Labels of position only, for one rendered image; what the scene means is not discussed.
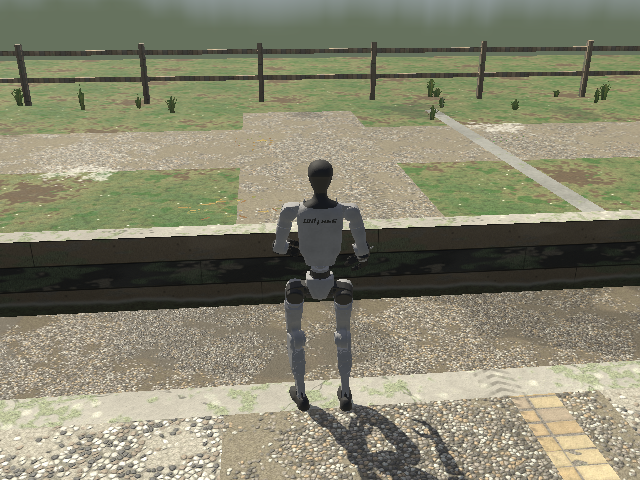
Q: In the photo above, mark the left robot thigh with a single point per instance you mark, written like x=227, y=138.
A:
x=295, y=293

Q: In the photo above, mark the robot right upper arm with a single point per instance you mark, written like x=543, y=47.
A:
x=352, y=213

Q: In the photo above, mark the robot left upper arm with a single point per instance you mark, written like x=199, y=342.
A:
x=288, y=213

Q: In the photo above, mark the left robot hand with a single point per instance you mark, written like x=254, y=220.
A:
x=293, y=251

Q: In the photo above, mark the robot right forearm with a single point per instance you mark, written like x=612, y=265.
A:
x=364, y=257

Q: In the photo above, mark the right robot hand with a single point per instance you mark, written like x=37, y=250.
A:
x=352, y=259

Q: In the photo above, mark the robot head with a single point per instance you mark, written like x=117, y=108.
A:
x=320, y=174

